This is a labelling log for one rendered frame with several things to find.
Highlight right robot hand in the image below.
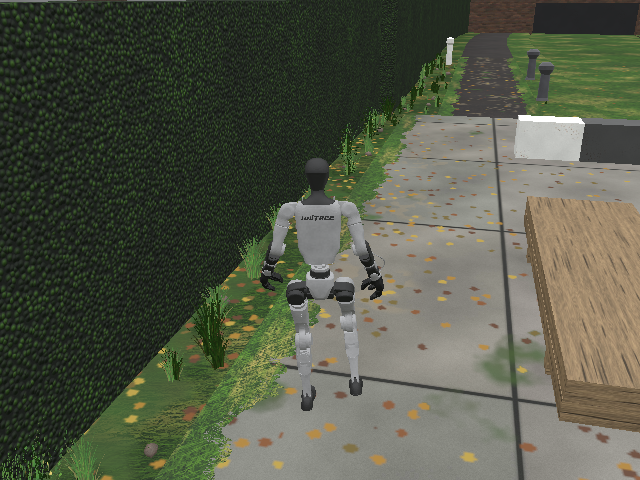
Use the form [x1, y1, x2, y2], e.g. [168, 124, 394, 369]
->
[361, 276, 384, 300]

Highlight robot right foot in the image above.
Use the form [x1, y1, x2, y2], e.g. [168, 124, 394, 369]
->
[349, 377, 363, 396]

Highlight robot right forearm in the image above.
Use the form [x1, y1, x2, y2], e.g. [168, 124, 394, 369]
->
[359, 240, 381, 281]

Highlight right robot upper arm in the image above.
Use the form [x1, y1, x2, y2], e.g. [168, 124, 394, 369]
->
[339, 201, 369, 256]

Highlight left robot upper arm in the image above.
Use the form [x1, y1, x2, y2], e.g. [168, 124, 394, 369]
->
[269, 202, 297, 256]

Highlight left robot hand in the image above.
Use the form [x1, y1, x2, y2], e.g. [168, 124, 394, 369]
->
[260, 272, 283, 291]

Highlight robot left forearm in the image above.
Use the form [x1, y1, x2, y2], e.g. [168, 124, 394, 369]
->
[262, 240, 280, 276]

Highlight humanoid robot head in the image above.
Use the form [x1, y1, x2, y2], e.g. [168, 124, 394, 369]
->
[301, 158, 335, 205]

